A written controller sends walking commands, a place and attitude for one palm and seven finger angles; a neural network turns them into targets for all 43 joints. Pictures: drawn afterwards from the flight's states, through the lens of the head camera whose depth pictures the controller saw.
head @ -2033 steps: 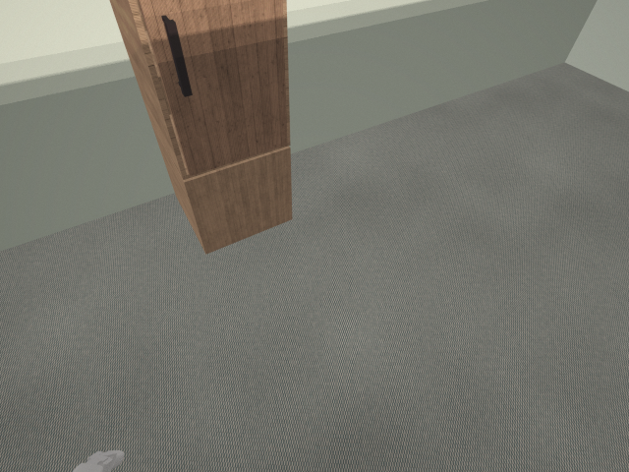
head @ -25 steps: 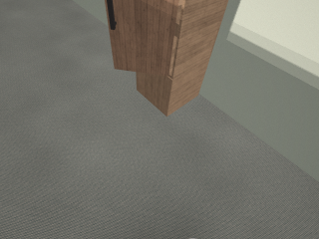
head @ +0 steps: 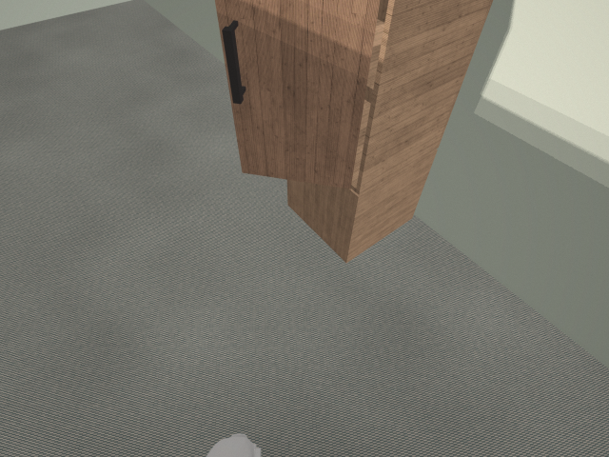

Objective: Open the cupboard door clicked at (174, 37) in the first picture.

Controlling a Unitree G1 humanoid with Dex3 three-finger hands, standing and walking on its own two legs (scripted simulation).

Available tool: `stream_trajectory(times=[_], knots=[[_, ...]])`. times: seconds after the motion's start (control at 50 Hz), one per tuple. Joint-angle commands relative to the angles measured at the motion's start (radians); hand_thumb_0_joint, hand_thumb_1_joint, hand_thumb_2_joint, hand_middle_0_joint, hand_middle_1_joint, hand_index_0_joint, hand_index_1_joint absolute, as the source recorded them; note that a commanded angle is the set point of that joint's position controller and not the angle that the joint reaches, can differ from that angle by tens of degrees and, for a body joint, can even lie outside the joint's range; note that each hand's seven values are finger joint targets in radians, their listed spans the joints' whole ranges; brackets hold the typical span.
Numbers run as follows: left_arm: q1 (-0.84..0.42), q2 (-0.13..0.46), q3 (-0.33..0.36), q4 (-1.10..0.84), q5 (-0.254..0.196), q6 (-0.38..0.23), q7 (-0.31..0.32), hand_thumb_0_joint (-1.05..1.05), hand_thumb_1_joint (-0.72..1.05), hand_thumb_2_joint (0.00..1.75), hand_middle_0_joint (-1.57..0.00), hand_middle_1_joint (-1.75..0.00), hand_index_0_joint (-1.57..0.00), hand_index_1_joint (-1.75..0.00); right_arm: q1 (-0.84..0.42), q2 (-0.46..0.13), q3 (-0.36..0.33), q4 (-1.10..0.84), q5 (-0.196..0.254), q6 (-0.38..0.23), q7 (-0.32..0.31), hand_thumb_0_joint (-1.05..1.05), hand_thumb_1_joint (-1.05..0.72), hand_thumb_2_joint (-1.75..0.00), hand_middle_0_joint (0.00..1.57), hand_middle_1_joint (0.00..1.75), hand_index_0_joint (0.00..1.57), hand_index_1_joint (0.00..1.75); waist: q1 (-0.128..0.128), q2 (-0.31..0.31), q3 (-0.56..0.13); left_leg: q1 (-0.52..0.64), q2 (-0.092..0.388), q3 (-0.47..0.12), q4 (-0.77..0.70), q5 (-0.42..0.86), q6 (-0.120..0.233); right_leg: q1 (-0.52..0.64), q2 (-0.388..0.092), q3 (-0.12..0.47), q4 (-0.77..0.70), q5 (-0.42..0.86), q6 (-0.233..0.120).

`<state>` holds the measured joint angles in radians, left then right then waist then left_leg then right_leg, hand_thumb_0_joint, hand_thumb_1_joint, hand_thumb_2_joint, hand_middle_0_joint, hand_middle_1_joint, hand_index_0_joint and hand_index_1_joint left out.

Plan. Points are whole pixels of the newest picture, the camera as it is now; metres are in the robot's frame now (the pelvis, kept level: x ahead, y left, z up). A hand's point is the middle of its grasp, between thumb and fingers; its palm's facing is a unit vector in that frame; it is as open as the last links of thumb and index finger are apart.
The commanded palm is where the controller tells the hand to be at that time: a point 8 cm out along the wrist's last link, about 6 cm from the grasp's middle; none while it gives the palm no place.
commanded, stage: take the last steps up to it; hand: left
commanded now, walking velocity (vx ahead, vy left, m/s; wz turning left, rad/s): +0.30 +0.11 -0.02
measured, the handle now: (236, 63) +0.93 +0.22 +0.03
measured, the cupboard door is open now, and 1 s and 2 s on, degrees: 41 41 41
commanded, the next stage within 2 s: come to a stop and stand still in 0.62 s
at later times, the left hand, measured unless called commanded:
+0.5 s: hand (180, 347) +0.31 +0.24 -0.16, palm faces -0.04 -0.98 -0.19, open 7.4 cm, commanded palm none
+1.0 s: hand (169, 326) +0.36 +0.28 -0.19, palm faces -0.03 -0.98 -0.20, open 7.3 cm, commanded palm none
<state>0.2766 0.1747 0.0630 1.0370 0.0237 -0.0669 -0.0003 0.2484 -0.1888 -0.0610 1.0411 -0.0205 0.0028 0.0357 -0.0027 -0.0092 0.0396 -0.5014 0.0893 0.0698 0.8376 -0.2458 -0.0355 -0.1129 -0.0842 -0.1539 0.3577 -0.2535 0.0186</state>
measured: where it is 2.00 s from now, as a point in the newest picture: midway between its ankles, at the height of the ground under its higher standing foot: (289, 423)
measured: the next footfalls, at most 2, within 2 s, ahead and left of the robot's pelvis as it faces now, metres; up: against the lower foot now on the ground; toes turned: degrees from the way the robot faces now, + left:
left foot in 0.14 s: +0.20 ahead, +0.17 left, +0.00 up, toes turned +7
right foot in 0.54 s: +0.31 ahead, -0.05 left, +0.00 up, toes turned -10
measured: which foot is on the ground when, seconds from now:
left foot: up 0.00-0.12, down 0.14-0.54, up 0.56-0.82, down 0.84-1.00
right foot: down 0.00-0.14, up 0.16-0.52, down 0.54-0.90, up 0.92-1.00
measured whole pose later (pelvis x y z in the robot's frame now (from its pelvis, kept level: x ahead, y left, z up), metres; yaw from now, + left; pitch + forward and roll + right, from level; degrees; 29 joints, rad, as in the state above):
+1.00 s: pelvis +0.34 +0.09 -0.01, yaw -5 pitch +1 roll -1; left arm 0.25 0.21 0.04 1.08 0.01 0.05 0.02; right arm 0.13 -0.15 -0.02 1.02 -0.02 -0.01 -0.04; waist 0.02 -0.03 0.07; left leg -0.34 0.06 0.12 0.54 -0.21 0.03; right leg -0.27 -0.04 -0.04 0.80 -0.54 0.02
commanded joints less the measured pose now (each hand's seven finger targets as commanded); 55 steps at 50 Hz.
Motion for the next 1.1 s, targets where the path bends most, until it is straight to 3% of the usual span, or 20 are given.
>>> stream_trajectory(times=[0.0, 0.04, 0.08, 0.12, 0.14, 0.26, 0.4, 0.46, 0.48, 0.52, 0.54, 0.58, 0.64, 0.76, 0.8, 0.82, 0.86, 0.92, 0.98, 1.08], knots=[[0.090, 0.172, 0.029, 0.010, 0.003, -0.016, 0.003, 0.00, 0.90, 0.90, -0.20, -0.30, -0.20, -0.30, -0.083, -0.001, 0.004, -0.103, -0.001, -0.031, 0.016, 0.00, -0.90, -0.90, 0.20, 0.30, 0.20, 0.30, 0.045, -0.145, 0.011, 0.033, -0.028, 0.043, -0.191, 0.041, 0.005, 0.004, -0.239, 0.123, -0.146, 0.178, -0.123], [0.076, 0.179, 0.032, 0.018, 0.004, -0.006, 0.003, 0.00, 0.90, 0.90, -0.20, -0.30, -0.20, -0.30, -0.059, -0.020, 0.003, -0.102, -0.001, -0.040, 0.014, 0.00, -0.90, -0.90, 0.20, 0.30, 0.20, 0.30, 0.022, -0.169, 0.016, 0.144, -0.049, 0.070, -0.281, 0.047, 0.017, -0.032, -0.226, 0.101, -0.093, 0.158, -0.101], [0.065, 0.164, 0.031, 0.013, 0.000, 0.005, -0.001, 0.00, 0.90, 0.90, -0.20, -0.30, -0.20, -0.30, 0.089, -0.089, -0.010, -0.055, -0.008, -0.051, -0.002, 0.00, -0.90, -0.90, 0.20, 0.30, 0.20, 0.30, -0.054, -0.047, -0.046, 0.430, -0.069, 0.091, -0.378, 0.029, 0.038, -0.150, -0.158, 0.037, 0.138, 0.198, -0.065], [0.051, 0.072, 0.004, -0.052, -0.009, 0.011, -0.008, 0.00, 0.90, 0.90, -0.20, -0.30, -0.20, -0.30, 0.329, -0.272, -0.050, -0.010, -0.018, -0.055, -0.037, 0.00, -0.90, -0.90, 0.20, 0.30, 0.20, 0.30, -0.136, 0.330, -0.188, 0.700, 0.300, -0.420, -0.531, -0.010, 0.200, -0.486, 0.036, -0.010, 0.724, -0.346, -0.005], [-0.007, 0.067, 0.004, -0.077, -0.005, 0.009, -0.003, 0.00, 0.90, 0.90, -0.20, -0.30, -0.20, -0.30, 0.302, -0.276, -0.046, -0.012, -0.019, -0.048, -0.044, 0.00, -0.90, -0.90, 0.20, 0.30, 0.20, 0.30, -0.131, 0.226, -0.140, 0.596, 0.349, -0.449, -0.574, -0.110, 0.248, -0.540, 0.011, 0.076, 0.881, -0.356, -0.037], [0.017, 0.038, 0.004, -0.030, 0.001, 0.045, -0.020, 0.00, 0.90, 0.90, -0.20, -0.30, -0.20, -0.30, 0.077, -0.117, 0.000, -0.043, -0.008, -0.078, -0.057, 0.00, -0.90, -0.90, 0.20, 0.30, 0.20, 0.30, 0.006, 0.118, -0.024, 0.304, 0.219, -0.150, -0.664, 0.023, 0.194, -0.448, -0.069, 0.112, 0.742, -0.079, -0.020], [-0.095, 0.039, 0.004, -0.090, 0.003, 0.048, -0.023, 0.00, 0.90, 0.90, -0.20, -0.30, -0.20, -0.30, 0.093, -0.120, -0.005, -0.016, -0.012, -0.067, -0.046, 0.00, -0.90, -0.90, 0.20, 0.30, 0.20, 0.30, 0.005, 0.065, 0.036, 0.278, 0.201, -0.093, -0.680, -0.039, 0.215, -0.294, -0.026, 0.068, 0.369, -0.011, -0.019], [-0.046, 0.060, 0.010, -0.078, 0.006, 0.038, -0.022, 0.00, 0.90, 0.90, -0.20, -0.30, -0.20, -0.30, 0.084, -0.112, 0.001, 0.000, -0.010, -0.060, -0.046, 0.00, -0.90, -0.90, 0.20, 0.30, 0.20, 0.30, 0.039, 0.050, 0.017, 0.267, 0.146, -0.042, -0.545, 0.008, 0.168, -0.126, 0.019, 0.035, 0.209, 0.044, -0.028], [0.012, 0.086, 0.017, -0.059, 0.006, 0.031, -0.018, 0.00, 0.90, 0.90, -0.20, -0.30, -0.20, -0.30, 0.087, -0.099, 0.007, 0.004, -0.005, -0.060, -0.046, 0.00, -0.90, -0.90, 0.20, 0.30, 0.20, 0.30, 0.062, 0.008, -0.009, 0.222, 0.087, 0.000, -0.430, 0.021, 0.132, 0.002, 0.021, 0.060, 0.137, 0.054, -0.044], [0.191, 0.238, 0.047, -0.013, 0.002, 0.016, -0.003, 0.00, 0.90, 0.90, -0.20, -0.30, -0.20, -0.30, 0.105, -0.048, 0.013, -0.030, 0.004, -0.059, -0.033, 0.00, -0.90, -0.90, 0.20, 0.30, 0.20, 0.30, 0.112, -0.296, -0.057, -0.112, -0.095, 0.128, 0.031, -0.326, 0.038, 0.293, -0.331, 0.540, -0.085, 0.024, -0.215], [0.206, 0.225, 0.048, -0.010, -0.009, 0.011, 0.009, 0.00, 0.90, 0.90, -0.20, -0.30, -0.20, -0.30, 0.052, -0.087, 0.009, -0.038, 0.001, -0.053, -0.039, 0.00, -0.90, -0.90, 0.20, 0.30, 0.20, 0.30, 0.127, -0.265, -0.056, -0.148, -0.049, 0.007, 0.207, -0.370, 0.036, 0.239, -0.379, 0.628, -0.134, 0.054, -0.272], [0.089, 0.150, 0.027, -0.038, -0.010, 0.009, 0.019, 0.00, 0.90, 0.90, -0.20, -0.30, -0.20, -0.30, -0.003, -0.072, 0.004, -0.038, 0.003, -0.048, -0.041, 0.00, -0.90, -0.90, 0.20, 0.30, 0.20, 0.30, 0.070, -0.143, 0.000, -0.167, 0.012, -0.077, 0.258, -0.229, 0.025, 0.114, -0.327, 0.471, -0.134, 0.137, -0.258], [0.027, 0.116, 0.018, -0.045, -0.007, -0.005, 0.017, 0.00, 0.90, 0.90, -0.20, -0.30, -0.20, -0.30, 0.050, -0.006, 0.015, -0.011, 0.001, -0.034, -0.029, 0.00, -0.90, -0.90, 0.20, 0.30, 0.20, 0.30, 0.017, -0.092, -0.057, -0.006, 0.013, -0.028, 0.069, -0.138, 0.003, 0.021, -0.234, 0.240, -0.129, 0.326, -0.206], [-0.017, 0.118, 0.006, -0.003, -0.013, 0.009, 0.020, 0.00, 0.90, 0.90, -0.20, -0.30, -0.20, -0.30, 0.099, 0.021, 0.031, 0.014, 0.001, -0.039, -0.035, 0.00, -0.90, -0.90, 0.20, 0.30, 0.20, 0.30, -0.023, -0.072, -0.052, 0.297, -0.058, 0.037, -0.388, 0.182, -0.016, -0.086, -0.119, 0.109, 0.027, 0.411, -0.114], [0.038, 0.073, -0.017, 0.004, -0.020, 0.033, 0.030, 0.00, 0.90, 0.90, -0.20, -0.30, -0.20, -0.30, 0.119, -0.084, 0.018, 0.016, 0.001, -0.046, -0.053, 0.00, -0.90, -0.90, 0.20, 0.30, 0.20, 0.30, -0.005, 0.100, -0.120, 0.425, 0.115, -0.124, -0.398, 0.620, 0.055, -0.156, -0.038, 0.076, 0.131, 0.148, -0.024], [0.059, 0.064, -0.023, 0.007, -0.014, 0.047, 0.040, 0.00, 0.90, 0.90, -0.20, -0.30, -0.20, -0.30, 0.112, -0.132, 0.006, 0.009, 0.004, -0.035, -0.061, 0.00, -0.90, -0.90, 0.20, 0.30, 0.20, 0.30, -0.008, 0.102, -0.094, 0.358, 0.192, -0.175, -0.407, 0.640, 0.108, -0.132, 0.001, 0.070, 0.156, -0.055, -0.011], [0.068, 0.064, -0.023, 0.008, -0.015, 0.078, 0.037, 0.00, 0.90, 0.90, -0.20, -0.30, -0.20, -0.30, 0.050, -0.151, 0.008, -0.003, 0.006, -0.021, -0.079, 0.00, -0.90, -0.90, 0.20, 0.30, 0.20, 0.30, 0.004, 0.161, -0.020, 0.308, 0.214, -0.202, -0.446, 0.767, 0.152, -0.155, 0.020, 0.061, 0.233, -0.122, 0.007], [0.050, 0.108, -0.010, -0.010, -0.019, 0.103, 0.033, 0.00, 0.90, 0.90, -0.20, -0.30, -0.20, -0.30, 0.065, -0.182, -0.010, -0.008, 0.001, -0.004, -0.101, 0.00, -0.90, -0.90, 0.20, 0.30, 0.20, 0.30, -0.026, 0.252, -0.107, 0.446, 0.279, -0.223, -0.422, 1.010, 0.227, -0.262, 0.034, 0.128, 0.527, -0.354, 0.001], [0.014, 0.100, 0.005, -0.042, -0.016, 0.107, 0.028, 0.00, 0.90, 0.90, -0.20, -0.30, -0.20, -0.30, 0.029, -0.210, -0.034, -0.035, -0.002, 0.010, -0.101, 0.00, -0.90, -0.90, 0.20, 0.30, 0.20, 0.30, -0.036, 0.163, -0.178, 0.490, 0.289, -0.212, -0.389, 0.911, 0.254, -0.325, 0.054, 0.152, 0.606, -0.343, 0.001], [0.066, 0.079, 0.011, -0.060, -0.012, 0.113, 0.022, 0.00, 0.90, 0.90, -0.20, -0.30, -0.20, -0.30, -0.076, -0.195, -0.038, -0.070, -0.005, 0.019, -0.088, 0.00, -0.90, -0.90, 0.20, 0.30, 0.20, 0.30, 0.013, 0.183, -0.146, 0.277, 0.233, -0.155, -0.424, 0.521, 0.193, -0.129, 0.063, 0.106, 0.359, -0.167, -0.012]])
